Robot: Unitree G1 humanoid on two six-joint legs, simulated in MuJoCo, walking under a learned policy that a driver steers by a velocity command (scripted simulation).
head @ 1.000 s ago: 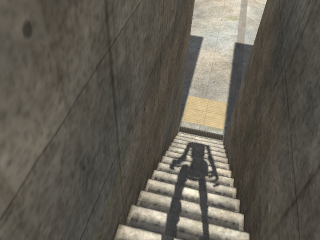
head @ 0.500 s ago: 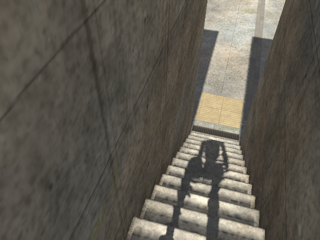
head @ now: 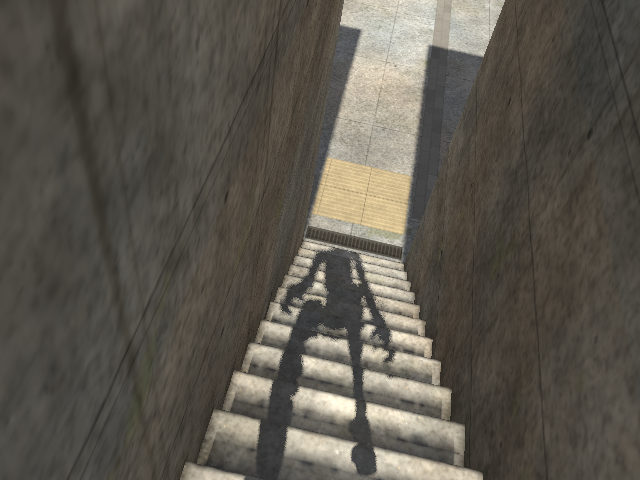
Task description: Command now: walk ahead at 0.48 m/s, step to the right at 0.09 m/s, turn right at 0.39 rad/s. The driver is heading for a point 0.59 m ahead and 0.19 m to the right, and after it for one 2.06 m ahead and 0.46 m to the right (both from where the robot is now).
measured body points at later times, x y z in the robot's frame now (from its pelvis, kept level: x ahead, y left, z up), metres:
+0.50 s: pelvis +0.27 -0.12 -0.23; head +0.29 -0.11 +0.22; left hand +0.20 +0.11 -0.37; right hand +0.36 -0.38 -0.34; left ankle +0.44 +0.01 -0.83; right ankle +0.15 -0.16 -0.90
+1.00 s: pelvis +0.48 -0.17 -0.43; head +0.50 -0.18 +0.02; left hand +0.65 +0.00 -0.56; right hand +0.43 -0.43 -0.57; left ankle +0.46 -0.04 -1.06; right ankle +0.47 -0.26 -1.08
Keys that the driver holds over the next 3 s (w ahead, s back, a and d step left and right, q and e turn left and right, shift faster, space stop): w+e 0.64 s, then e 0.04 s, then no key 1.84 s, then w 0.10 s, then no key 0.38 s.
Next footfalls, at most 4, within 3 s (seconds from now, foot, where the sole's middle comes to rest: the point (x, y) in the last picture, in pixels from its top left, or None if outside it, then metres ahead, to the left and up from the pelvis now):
0.24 right None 0.19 -0.17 -0.93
0.64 left None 0.48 -0.06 -1.13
0.94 right None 0.51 -0.28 -1.13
1.36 left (281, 471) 0.71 -0.03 -1.32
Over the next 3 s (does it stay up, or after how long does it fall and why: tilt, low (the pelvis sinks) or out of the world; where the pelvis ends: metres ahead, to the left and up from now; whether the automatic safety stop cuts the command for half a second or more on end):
stays up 0.62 -0.02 -0.54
